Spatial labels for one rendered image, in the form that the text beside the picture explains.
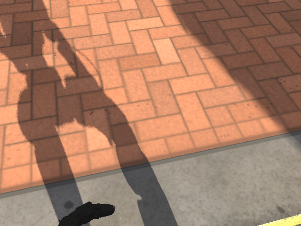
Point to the left robot hand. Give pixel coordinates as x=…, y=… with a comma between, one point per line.
x=86, y=213

